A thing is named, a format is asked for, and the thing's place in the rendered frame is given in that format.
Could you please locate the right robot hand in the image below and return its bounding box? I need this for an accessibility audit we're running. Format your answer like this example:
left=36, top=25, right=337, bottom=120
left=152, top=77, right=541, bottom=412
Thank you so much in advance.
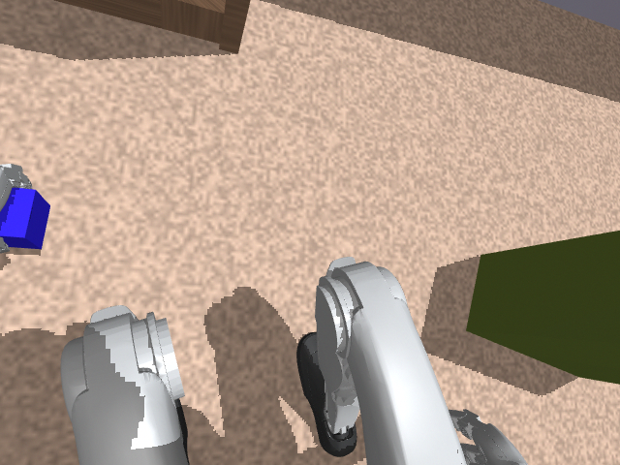
left=449, top=409, right=528, bottom=465

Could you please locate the bookshelf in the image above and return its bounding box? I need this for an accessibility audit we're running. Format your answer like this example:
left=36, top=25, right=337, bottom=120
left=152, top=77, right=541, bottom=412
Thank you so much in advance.
left=54, top=0, right=251, bottom=54

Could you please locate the left robot hand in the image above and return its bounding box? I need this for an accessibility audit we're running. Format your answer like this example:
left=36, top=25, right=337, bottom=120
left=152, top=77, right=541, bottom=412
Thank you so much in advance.
left=0, top=164, right=32, bottom=254

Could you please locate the right robot foot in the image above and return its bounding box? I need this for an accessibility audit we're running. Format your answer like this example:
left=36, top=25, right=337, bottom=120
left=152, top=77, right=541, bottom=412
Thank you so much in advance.
left=296, top=332, right=357, bottom=457

